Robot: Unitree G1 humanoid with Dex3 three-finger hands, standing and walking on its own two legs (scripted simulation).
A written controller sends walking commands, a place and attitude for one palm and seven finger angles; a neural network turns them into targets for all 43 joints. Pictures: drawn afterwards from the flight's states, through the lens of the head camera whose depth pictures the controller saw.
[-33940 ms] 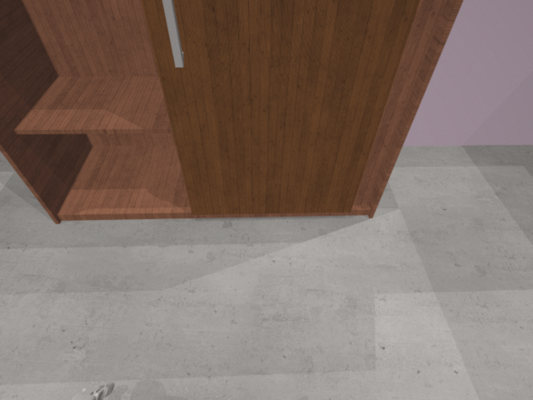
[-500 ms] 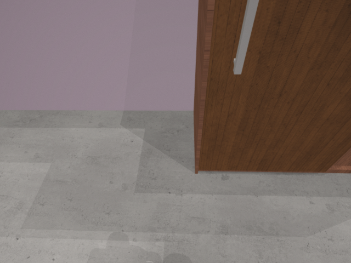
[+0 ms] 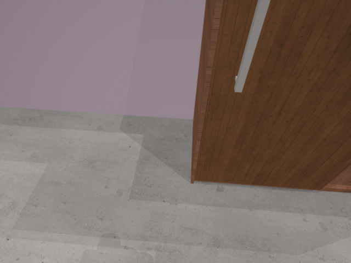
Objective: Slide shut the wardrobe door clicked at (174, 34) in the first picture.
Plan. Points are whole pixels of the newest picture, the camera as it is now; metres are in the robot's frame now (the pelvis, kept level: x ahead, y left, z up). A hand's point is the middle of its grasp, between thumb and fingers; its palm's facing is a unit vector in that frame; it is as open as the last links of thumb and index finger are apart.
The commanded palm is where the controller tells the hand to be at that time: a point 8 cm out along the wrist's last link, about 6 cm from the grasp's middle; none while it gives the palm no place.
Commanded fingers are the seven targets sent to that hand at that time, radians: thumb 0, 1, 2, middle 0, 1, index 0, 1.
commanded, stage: let the arm hang, fingers relaxed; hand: right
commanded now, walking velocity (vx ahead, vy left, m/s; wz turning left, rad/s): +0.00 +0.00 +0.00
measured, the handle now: (248, 45) +0.66 -0.16 +0.18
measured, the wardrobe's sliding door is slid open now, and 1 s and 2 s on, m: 0.00 0.00 0.00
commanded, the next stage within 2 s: look to check the result in 0.20 s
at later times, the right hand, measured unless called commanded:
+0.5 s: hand out of the picture +0.02 -0.17 -0.18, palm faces +0.01 +0.98 -0.18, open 7.3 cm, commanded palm none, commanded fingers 0.00 -0.90 -0.90 0.20 0.30 0.20 0.30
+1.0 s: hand out of the picture +0.04 -0.18 -0.17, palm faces +0.00 +0.98 -0.22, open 7.3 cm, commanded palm none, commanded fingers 0.00 -0.90 -0.90 0.20 0.30 0.20 0.30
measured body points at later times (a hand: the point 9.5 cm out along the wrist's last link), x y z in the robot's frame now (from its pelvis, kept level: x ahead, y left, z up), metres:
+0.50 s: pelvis +0.00 +0.00 +0.00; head +0.02 +0.00 +0.45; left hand -0.01 +0.23 -0.16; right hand +0.02 -0.22 -0.16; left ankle +0.02 +0.15 -0.74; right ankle -0.05 -0.06 -0.74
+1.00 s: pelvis +0.00 +0.01 +0.00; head +0.02 +0.00 +0.45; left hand +0.01 +0.25 -0.15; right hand +0.04 -0.23 -0.16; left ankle +0.02 +0.15 -0.74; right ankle -0.05 -0.06 -0.74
